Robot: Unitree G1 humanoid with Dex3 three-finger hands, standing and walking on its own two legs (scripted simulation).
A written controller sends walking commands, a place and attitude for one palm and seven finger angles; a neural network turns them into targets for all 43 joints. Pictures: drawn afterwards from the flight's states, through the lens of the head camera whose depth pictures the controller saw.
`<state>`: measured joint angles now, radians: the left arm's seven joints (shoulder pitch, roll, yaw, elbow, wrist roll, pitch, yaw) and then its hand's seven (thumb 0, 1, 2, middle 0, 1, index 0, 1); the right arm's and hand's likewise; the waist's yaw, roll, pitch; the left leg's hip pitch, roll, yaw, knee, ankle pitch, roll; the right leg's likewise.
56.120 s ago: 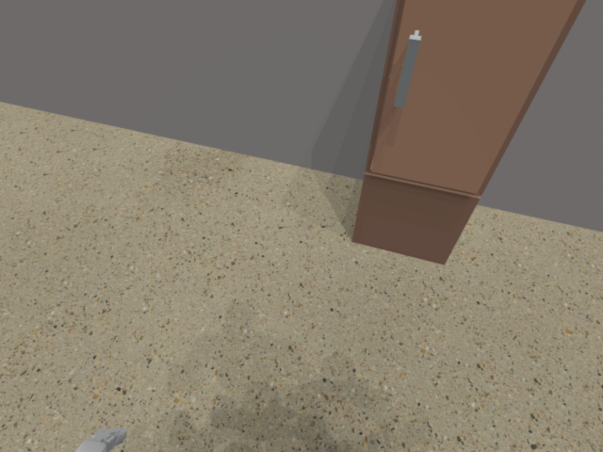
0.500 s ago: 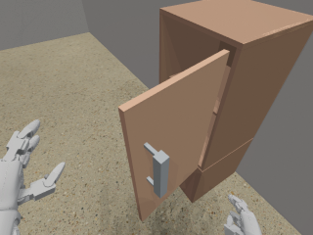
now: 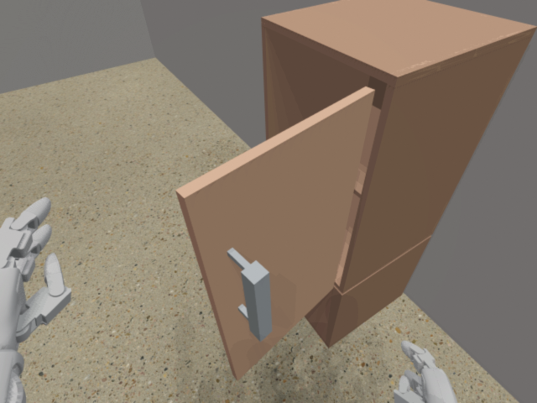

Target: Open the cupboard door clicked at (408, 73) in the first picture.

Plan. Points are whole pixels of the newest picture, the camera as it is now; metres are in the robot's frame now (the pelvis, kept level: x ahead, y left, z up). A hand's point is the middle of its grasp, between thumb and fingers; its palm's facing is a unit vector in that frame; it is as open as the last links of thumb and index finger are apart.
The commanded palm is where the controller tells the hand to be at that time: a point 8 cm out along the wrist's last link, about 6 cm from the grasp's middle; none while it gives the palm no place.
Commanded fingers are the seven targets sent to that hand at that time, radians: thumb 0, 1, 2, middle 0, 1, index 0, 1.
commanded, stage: step back with the hand held close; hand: left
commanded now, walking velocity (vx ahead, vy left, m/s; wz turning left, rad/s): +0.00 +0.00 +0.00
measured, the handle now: (248, 295) +0.27 +0.07 +0.03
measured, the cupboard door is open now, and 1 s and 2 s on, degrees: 100 100 100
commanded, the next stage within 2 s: stop stepping back and stand still in 1.34 s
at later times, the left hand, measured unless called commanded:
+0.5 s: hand (59, 304) +0.18 +0.26 +0.14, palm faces +0.29 -0.81 -0.50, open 7.4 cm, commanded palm +0.11 +0.31 +0.17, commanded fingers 0.00 0.90 0.90 -0.20 -0.30 -0.20 -0.30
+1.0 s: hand out of the picture +0.06 +0.30 +0.16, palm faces +0.43 -0.79 -0.44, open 7.4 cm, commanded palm +0.00 +0.35 +0.17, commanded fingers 0.00 0.90 0.90 -0.20 -0.30 -0.20 -0.30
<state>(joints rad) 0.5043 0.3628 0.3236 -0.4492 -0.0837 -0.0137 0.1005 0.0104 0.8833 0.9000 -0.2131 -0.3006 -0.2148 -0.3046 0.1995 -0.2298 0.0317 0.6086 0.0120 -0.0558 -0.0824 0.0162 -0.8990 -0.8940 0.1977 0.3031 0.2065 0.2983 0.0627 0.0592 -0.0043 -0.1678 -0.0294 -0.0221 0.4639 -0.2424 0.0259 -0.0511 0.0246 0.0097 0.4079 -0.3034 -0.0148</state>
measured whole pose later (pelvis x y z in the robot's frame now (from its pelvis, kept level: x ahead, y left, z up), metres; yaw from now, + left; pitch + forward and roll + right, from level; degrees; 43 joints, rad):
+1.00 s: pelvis -0.12 +0.04 -0.02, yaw +3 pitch +0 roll -3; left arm 0.57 0.41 0.39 -0.60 -0.04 -0.18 0.15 0.01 0.89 0.90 -0.22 -0.30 -0.22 -0.30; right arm 0.22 -0.22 -0.01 0.61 0.00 -0.02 -0.07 0.02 -0.90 -0.89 0.20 0.30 0.21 0.30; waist 0.01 0.02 0.01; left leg -0.44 -0.03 -0.02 0.63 -0.20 0.03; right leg -0.31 0.03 0.01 0.58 -0.28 0.03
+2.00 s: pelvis -0.33 +0.05 -0.01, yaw +0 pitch +0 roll +0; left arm 0.46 0.38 0.39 -0.44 -0.01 -0.19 0.18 0.01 0.89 0.90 -0.21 -0.30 -0.22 -0.30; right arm 0.27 -0.24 -0.03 0.66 -0.02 -0.12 -0.11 0.02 -0.90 -0.89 0.20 0.30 0.21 0.30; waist -0.02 -0.02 -0.05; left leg -0.21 0.03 0.04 0.53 -0.34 0.01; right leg -0.36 -0.03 -0.09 0.59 -0.28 -0.02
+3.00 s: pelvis -0.29 +0.06 +0.00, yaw -1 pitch +0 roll -1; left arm 0.58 0.41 0.40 -0.48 -0.04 -0.18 0.16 0.01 0.89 0.90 -0.22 -0.30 -0.22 -0.31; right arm 0.20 -0.19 0.02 0.60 0.00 -0.07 -0.06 0.01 -0.90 -0.89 0.20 0.30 0.21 0.30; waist 0.00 0.02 0.04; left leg -0.21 0.02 0.06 0.46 -0.25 0.02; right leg -0.20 0.02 -0.09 0.42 -0.22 -0.04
